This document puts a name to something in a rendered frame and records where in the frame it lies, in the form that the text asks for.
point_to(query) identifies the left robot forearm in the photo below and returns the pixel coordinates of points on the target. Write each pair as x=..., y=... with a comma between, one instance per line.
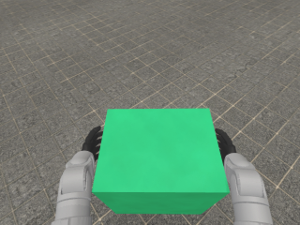
x=75, y=191

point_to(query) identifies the carton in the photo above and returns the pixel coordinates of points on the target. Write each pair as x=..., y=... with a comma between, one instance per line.
x=159, y=161

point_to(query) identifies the left robot hand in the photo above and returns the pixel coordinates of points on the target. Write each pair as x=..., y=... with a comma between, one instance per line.
x=91, y=142

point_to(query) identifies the right robot hand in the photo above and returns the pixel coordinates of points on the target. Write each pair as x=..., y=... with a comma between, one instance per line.
x=225, y=144

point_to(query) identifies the right robot forearm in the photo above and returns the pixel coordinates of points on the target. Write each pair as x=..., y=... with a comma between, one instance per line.
x=249, y=198

